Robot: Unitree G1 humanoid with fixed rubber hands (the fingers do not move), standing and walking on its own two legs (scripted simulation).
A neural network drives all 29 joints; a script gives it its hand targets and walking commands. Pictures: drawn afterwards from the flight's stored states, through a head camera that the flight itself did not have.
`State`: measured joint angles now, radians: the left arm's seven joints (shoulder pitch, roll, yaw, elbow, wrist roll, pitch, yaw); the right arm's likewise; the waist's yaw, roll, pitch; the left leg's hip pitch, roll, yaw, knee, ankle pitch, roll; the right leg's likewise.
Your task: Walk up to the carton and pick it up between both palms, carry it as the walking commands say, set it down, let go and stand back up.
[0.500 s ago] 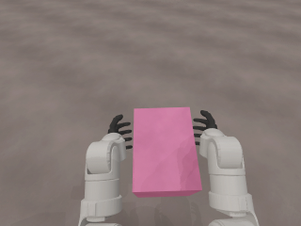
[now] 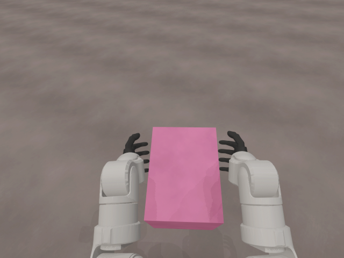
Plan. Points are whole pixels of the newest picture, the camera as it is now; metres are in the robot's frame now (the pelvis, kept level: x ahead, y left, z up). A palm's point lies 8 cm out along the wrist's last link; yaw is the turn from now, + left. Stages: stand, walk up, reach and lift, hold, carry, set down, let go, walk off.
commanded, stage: carry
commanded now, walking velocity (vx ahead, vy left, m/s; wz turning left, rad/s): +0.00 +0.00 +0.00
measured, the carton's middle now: (183, 180) +0.31 -0.01 +0.00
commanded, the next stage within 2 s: none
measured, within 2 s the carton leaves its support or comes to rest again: neither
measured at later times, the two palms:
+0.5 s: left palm (124, 167) +0.30 +0.12 +0.10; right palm (232, 159) +0.30 -0.12 +0.10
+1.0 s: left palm (118, 171) +0.29 +0.14 +0.09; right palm (227, 163) +0.29 -0.10 +0.10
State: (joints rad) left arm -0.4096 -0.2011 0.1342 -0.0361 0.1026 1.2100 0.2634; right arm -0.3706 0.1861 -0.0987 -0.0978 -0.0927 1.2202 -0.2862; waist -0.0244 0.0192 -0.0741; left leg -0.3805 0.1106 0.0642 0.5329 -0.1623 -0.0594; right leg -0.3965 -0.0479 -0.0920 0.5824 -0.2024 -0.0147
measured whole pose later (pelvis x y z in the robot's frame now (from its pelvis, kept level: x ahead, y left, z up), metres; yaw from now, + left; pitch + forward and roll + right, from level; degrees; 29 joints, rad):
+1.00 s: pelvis -0.01 +0.02 +0.00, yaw +0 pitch +1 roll +0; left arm -0.39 -0.19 0.11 -0.09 0.09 1.24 0.27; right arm -0.38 0.19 -0.11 -0.10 -0.10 1.22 -0.28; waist -0.01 -0.03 -0.06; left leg -0.41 0.10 0.08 0.55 -0.16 -0.04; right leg -0.40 -0.06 -0.08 0.56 -0.17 0.01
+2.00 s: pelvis +0.17 -0.01 +0.03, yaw -2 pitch +6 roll +1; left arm -0.35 -0.18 0.11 -0.17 0.06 1.18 0.28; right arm -0.34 0.18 -0.04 -0.19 -0.05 1.19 -0.29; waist 0.00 -0.01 0.01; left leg -0.22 0.13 0.11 0.54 -0.14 -0.06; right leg -0.29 -0.05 -0.10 0.66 -0.18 0.03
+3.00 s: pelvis +0.47 -0.06 +0.01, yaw +1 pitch +6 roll -1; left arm -0.22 -0.14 0.04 -0.32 0.02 1.23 0.29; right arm -0.25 0.15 0.01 -0.28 0.00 1.21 -0.29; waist -0.01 0.03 -0.06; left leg -0.17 0.03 0.15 0.61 -0.36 0.06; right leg -0.36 0.05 -0.10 0.68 -0.37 -0.01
